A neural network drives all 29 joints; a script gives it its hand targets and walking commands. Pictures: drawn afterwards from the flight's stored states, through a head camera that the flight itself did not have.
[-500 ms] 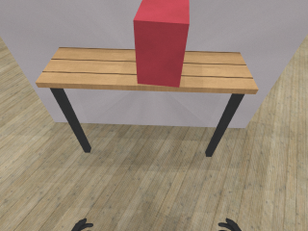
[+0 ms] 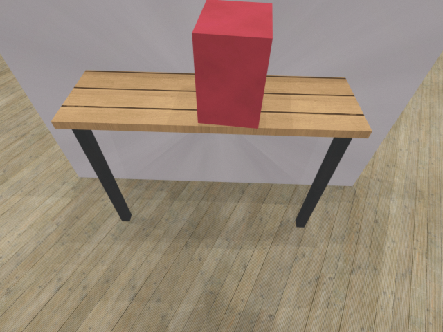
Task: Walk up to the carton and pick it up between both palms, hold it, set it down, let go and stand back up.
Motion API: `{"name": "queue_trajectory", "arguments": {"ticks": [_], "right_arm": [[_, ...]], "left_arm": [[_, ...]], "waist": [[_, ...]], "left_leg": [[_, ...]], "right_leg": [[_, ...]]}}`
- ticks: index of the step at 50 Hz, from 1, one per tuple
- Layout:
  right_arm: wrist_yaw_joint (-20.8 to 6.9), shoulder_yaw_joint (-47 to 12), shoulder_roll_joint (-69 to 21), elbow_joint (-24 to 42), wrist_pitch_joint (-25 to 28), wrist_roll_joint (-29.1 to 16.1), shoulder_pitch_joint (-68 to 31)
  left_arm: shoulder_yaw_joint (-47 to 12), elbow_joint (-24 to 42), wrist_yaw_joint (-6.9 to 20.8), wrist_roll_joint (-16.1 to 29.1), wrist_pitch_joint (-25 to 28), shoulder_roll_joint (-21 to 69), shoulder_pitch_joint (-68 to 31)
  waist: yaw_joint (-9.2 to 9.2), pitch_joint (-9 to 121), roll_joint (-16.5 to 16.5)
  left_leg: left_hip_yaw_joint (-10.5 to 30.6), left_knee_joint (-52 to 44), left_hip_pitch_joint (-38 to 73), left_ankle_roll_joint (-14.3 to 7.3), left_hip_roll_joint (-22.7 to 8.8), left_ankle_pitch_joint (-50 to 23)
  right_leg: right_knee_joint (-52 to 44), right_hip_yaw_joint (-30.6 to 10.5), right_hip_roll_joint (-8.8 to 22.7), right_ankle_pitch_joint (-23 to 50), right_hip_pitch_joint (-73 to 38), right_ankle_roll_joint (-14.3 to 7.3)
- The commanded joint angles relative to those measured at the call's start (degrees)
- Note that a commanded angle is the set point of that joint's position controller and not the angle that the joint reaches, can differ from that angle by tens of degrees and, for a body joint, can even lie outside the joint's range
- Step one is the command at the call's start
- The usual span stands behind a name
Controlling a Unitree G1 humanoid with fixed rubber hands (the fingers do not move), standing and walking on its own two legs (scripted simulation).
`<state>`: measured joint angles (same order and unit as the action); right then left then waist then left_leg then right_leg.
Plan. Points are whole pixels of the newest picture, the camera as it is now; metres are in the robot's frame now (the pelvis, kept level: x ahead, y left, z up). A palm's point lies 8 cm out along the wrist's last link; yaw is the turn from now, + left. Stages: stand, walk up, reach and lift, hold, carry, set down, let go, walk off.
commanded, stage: walk up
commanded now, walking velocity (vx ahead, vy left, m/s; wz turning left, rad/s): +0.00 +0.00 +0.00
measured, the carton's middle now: (233, 66) +0.81 -0.02 +0.06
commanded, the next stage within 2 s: none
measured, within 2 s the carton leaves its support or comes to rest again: neither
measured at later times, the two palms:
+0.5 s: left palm out of the picture +0.02 +0.29 -0.13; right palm out of the picture +0.08 -0.22 -0.12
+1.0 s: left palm (122, 240) +0.33 +0.24 -0.12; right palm (334, 310) +0.19 -0.23 -0.14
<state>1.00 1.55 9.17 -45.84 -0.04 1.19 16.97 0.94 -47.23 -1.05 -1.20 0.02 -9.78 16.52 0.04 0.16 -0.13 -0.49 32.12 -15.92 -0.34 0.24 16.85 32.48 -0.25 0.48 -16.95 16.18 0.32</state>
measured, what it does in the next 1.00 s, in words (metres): walks ahead: right foot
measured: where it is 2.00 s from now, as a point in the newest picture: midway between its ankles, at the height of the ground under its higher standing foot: (202, 291)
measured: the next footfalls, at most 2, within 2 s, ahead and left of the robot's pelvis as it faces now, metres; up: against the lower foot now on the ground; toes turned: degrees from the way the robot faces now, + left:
right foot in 0.84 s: +0.35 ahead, -0.08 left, +0.00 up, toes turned -9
left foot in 1.30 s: +0.48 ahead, +0.18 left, +0.00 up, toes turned -5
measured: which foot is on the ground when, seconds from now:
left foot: down 0.00-0.90, up 0.92-1.00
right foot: down 0.00-0.46, up 0.48-0.82, down 0.84-1.00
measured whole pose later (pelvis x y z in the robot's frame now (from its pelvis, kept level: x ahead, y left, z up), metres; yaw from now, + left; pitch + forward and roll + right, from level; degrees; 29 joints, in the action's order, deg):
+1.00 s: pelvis +0.24 +0.01 -0.01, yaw -7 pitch -4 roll +2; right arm -0.8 0.3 13.1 -48.5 -0.1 2.6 26.5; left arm 1.0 -44.0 -2.8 -1.1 2.2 -11.1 17.8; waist 1.2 -5.7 -1.0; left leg -2.0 72.5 -17.0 -1.2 0.8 28.2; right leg 38.7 2.6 -0.6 -13.7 21.1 -3.8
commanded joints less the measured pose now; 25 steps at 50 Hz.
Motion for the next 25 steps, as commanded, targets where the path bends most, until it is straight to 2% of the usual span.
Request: {"name": "queue_trajectory", "arguments": {"ticks": [1,8,9,10,11,12,14,15,16,17,18,19,20,21,22,23,24,25], "right_arm": [[0.44,1.54,5.42,1.62,1.14,-0.09,1.53],[0.65,1.72,5.23,-1.28,1.13,-0.20,2.39],[-0.55,2.62,9.40,-0.22,1.87,2.71,6.61],[-0.83,3.08,9.23,-0.15,1.91,2.88,5.63],[-1.01,2.99,8.90,-0.25,1.85,2.86,5.79],[-1.22,2.91,8.34,-0.08,1.89,2.34,5.51],[-1.66,2.25,7.00,1.74,2.73,1.96,3.29],[-2.02,1.78,5.73,2.71,3.23,2.36,1.31],[-2.23,1.52,5.51,3.56,3.63,2.90,-0.41],[-2.32,1.49,5.64,4.02,4.03,3.02,-0.80],[-2.26,1.70,6.07,4.24,4.52,2.89,-0.09],[-2.17,2.07,6.48,3.92,4.90,2.71,2.21],[-2.09,2.57,6.87,2.91,4.98,2.58,6.69],[-1.79,3.47,8.53,1.69,4.84,2.64,13.39],[-0.80,4.37,12.32,0.57,4.58,1.60,18.26],[0.25,4.33,14.28,-1.45,3.85,1.43,20.61],[1.05,3.87,14.38,-2.36,3.32,1.50,19.36],[1.30,3.54,14.02,-1.83,3.37,1.86,18.19]], "left_arm": [[1.62,1.58,-0.45,0.11,1.01,-5.25,1.57],[1.73,-1.56,-0.66,0.24,0.98,-5.09,2.30],[2.57,-0.81,0.26,-1.51,1.97,-8.02,9.69],[3.05,-1.32,0.47,-1.44,2.10,-9.22,8.78],[3.06,-1.65,0.58,-1.35,1.98,-9.52,8.50],[3.23,-1.59,0.61,-1.09,1.90,-9.90,7.91],[3.61,-1.14,0.44,-0.64,2.44,-10.92,10.30],[3.69,-1.83,0.36,-0.78,2.70,-11.66,11.56],[3.76,-2.23,0.33,-1.30,2.75,-12.36,11.40],[3.81,-2.43,0.42,-1.76,2.76,-12.27,11.19],[3.73,-2.45,0.61,-1.85,2.78,-11.74,10.71],[3.52,-2.30,0.79,-1.68,2.70,-11.25,9.50],[3.21,-1.72,0.90,-1.29,2.39,-10.94,7.07],[2.38,-0.23,0.99,-0.70,1.97,-9.49,3.29],[0.34,1.38,1.19,-0.38,1.88,-5.02,0.24],[0.22,1.68,0.96,-2.04,1.68,-5.08,1.50],[0.69,1.12,0.82,-2.46,1.23,-6.86,4.14],[0.80,0.77,0.78,-2.63,1.12,-7.35,5.74]], "waist": [[0.02,0.28,0.18],[0.00,-0.59,0.11],[0.73,5.50,1.86],[0.40,-0.99,1.15],[0.27,-3.82,0.08],[0.23,-6.94,-1.13],[1.94,-11.40,-4.33],[2.92,-12.17,-6.99],[3.53,-12.72,-7.91],[3.73,-11.14,-8.20],[3.18,-8.30,-8.25],[1.76,-5.87,-7.70],[-0.74,-4.15,-6.45],[-4.63,-3.03,-2.45],[-8.03,-3.83,7.06],[-7.74,-8.50,6.69],[-6.36,-11.64,4.72],[-5.42,-13.46,5.85]], "left_leg": [[4.55,-6.15,0.69,-2.49,-3.64,-7.96],[4.67,-7.43,1.55,-2.45,-3.86,-8.33],[4.44,-3.71,5.28,-3.20,-2.80,22.54],[6.67,-3.46,0.79,-3.58,-2.91,28.20],[6.91,-3.65,-1.71,-3.46,-2.77,29.84],[6.52,-2.71,-5.71,-3.37,-2.79,29.55],[2.26,2.72,-12.76,-1.84,-1.69,19.78],[-1.44,6.14,-14.78,-0.69,-0.35,11.67],[-2.36,4.76,-17.07,-0.32,-0.75,7.64],[-1.94,0.98,-16.85,-0.21,-1.38,5.76],[-1.65,-2.05,-12.94,-0.18,-1.40,3.87],[-1.26,-3.93,-5.03,-0.44,-0.92,3.55],[0.18,-5.00,6.96,-1.45,-0.24,5.05],[6.75,-7.80,22.24,-3.69,-2.88,10.65],[23.35,-18.20,26.45,-5.29,-13.57,26.38],[32.33,-22.89,23.44,-6.01,-23.05,29.86],[32.62,-22.30,20.70,-6.98,-25.41,25.51],[29.46,-20.66,21.56,-7.09,-24.81,12.67]], "right_leg": [[-6.13,-3.68,2.89,7.97,-0.95,-2.48],[-7.34,-3.78,3.13,8.47,-1.80,-2.40],[-5.22,-7.47,2.76,-20.92,-3.19,-5.05],[-6.83,-10.86,3.90,-27.55,2.06,-6.23],[-8.77,-12.82,4.69,-30.37,4.18,-6.62],[-9.86,-14.72,5.67,-31.50,4.47,-7.11],[-13.52,-21.54,9.29,-30.52,1.64,-9.07],[-17.05,-25.98,12.26,-29.67,-2.03,-10.80],[-17.76,-27.92,13.92,-24.90,-6.73,-12.10],[-16.10,-27.26,13.77,-17.77,-10.62,-12.25],[-14.13,-25.69,12.80,-13.25,-10.64,-11.60],[-12.65,-23.10,11.00,-14.09,-5.49,-10.24],[-10.43,-19.32,7.88,-18.64,4.82,-8.05],[-3.87,-13.14,2.48,-22.54,20.66,-4.30],[13.75,-2.98,-5.12,-17.69,29.76,-0.66],[23.20,-1.42,-3.02,-17.65,32.18,0.13],[26.52,-3.03,0.31,-16.84,31.61,-0.10],[27.97,-3.46,1.33,-15.60,32.20,-0.50]]}}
